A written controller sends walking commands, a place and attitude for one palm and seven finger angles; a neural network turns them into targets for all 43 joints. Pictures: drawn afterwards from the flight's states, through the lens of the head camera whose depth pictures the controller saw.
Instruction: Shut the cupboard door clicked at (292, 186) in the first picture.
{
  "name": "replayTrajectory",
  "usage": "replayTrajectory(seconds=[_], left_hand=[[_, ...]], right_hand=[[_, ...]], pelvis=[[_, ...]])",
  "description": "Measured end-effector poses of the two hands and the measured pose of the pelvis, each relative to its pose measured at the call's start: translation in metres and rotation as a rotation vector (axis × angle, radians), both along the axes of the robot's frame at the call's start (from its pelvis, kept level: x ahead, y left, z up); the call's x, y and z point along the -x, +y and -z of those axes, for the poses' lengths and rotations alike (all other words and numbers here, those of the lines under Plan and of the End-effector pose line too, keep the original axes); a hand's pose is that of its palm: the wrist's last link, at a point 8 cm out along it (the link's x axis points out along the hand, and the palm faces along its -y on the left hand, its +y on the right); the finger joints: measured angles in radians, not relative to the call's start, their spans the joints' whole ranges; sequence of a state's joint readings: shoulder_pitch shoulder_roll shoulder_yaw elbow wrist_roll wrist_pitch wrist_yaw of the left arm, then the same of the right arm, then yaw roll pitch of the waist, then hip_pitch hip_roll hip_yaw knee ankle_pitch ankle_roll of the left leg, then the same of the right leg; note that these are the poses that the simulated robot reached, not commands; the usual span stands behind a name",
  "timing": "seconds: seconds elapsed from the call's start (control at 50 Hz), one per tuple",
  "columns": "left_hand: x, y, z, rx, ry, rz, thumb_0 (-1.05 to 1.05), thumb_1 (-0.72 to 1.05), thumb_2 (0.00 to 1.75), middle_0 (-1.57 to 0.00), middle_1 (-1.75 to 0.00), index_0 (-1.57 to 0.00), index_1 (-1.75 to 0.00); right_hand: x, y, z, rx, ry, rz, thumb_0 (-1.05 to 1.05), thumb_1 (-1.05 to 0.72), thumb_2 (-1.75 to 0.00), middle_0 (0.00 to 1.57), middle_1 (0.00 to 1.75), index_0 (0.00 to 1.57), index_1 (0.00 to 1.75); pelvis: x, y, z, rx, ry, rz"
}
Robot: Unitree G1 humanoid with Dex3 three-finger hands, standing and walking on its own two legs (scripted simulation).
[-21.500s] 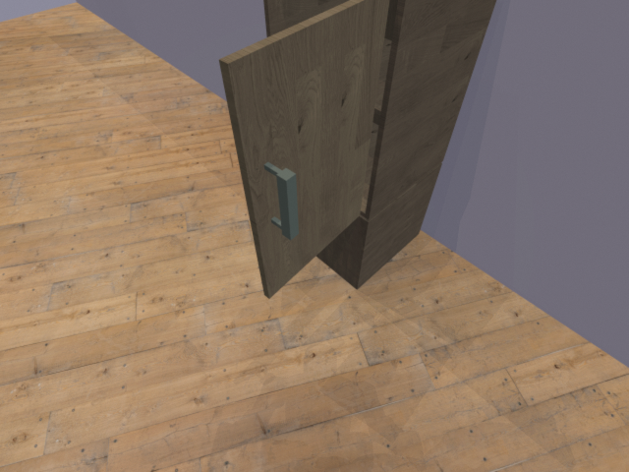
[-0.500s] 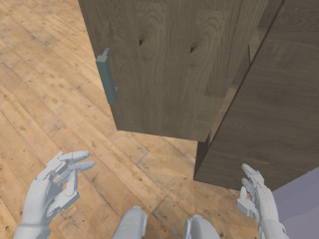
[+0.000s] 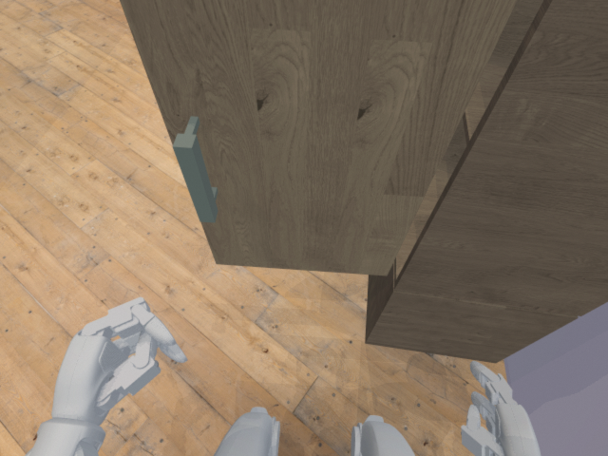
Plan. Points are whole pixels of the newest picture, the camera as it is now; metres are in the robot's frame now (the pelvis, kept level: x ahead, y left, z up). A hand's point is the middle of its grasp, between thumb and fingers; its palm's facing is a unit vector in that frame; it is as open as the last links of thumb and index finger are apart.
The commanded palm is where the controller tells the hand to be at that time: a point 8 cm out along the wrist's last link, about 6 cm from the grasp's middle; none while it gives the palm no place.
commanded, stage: raise the hand and make a fist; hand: left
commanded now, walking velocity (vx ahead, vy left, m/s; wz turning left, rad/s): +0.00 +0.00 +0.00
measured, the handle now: (201, 172) +0.47 +0.18 +0.07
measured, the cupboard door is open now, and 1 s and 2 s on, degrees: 95 95 95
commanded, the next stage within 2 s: bring the fist close to the handle in 0.86 s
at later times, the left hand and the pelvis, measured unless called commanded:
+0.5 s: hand (139, 342) +0.23 +0.19 +0.08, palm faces -0.01 -1.00 -0.03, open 3.1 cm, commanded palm +0.20 +0.25 +0.08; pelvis +0.01 +0.00 +0.01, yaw +0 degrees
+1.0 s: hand (158, 351) +0.22 +0.17 +0.07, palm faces -0.02 -1.00 -0.03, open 3.1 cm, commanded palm +0.21 +0.23 +0.08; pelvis +0.00 -0.01 +0.01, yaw +0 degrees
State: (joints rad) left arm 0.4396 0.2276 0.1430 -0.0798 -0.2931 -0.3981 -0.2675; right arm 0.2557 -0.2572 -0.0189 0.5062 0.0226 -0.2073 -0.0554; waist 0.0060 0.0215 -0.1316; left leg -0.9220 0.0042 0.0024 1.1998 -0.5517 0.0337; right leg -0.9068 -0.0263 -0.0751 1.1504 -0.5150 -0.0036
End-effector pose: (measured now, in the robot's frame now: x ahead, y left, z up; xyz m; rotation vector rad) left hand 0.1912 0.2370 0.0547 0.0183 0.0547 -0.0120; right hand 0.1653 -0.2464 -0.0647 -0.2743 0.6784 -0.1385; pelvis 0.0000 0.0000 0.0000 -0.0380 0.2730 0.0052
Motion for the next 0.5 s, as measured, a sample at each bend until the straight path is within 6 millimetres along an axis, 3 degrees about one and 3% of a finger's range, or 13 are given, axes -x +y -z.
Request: replayTrajectory(seconds=[0.12, 0.22, 0.34, 0.5], left_hand=[[-0.003, 0.006, -0.008, -0.002, -0.023, -0.015, 0.02, 0.90, 0.90, -1.11, -1.29, -1.11, -1.29], [-0.005, 0.009, -0.013, -0.004, -0.017, -0.008, 0.02, 0.90, 0.90, -1.20, -1.39, -1.19, -1.39], [-0.009, 0.011, -0.016, -0.007, -0.008, -0.003, 0.02, 0.90, 0.90, -1.26, -1.46, -1.26, -1.46], [-0.016, 0.012, -0.024, -0.015, -0.016, 0.001, 0.02, 0.90, 0.90, -1.29, -1.49, -1.29, -1.50]], right_hand=[[-0.026, 0.020, -0.013, -0.020, -0.058, -0.051, 0.02, -0.90, -0.90, 0.20, 0.30, 0.20, 0.30], [-0.036, 0.036, -0.019, -0.050, -0.077, -0.088, 0.01, -0.90, -0.90, 0.20, 0.30, 0.20, 0.30], [-0.032, 0.043, -0.019, -0.066, -0.060, -0.100, 0.01, -0.90, -0.90, 0.20, 0.30, 0.20, 0.30], [-0.015, 0.030, -0.014, -0.061, -0.010, -0.069, 0.01, -0.90, -0.90, 0.20, 0.30, 0.20, 0.30]], pelvis=[[-0.003, 0.004, -0.003, 0.008, -0.007, -0.005], [-0.004, 0.006, -0.007, 0.013, -0.016, -0.010], [-0.005, 0.006, -0.010, 0.015, -0.023, -0.012], [-0.006, 0.004, -0.014, 0.010, -0.033, -0.011]])
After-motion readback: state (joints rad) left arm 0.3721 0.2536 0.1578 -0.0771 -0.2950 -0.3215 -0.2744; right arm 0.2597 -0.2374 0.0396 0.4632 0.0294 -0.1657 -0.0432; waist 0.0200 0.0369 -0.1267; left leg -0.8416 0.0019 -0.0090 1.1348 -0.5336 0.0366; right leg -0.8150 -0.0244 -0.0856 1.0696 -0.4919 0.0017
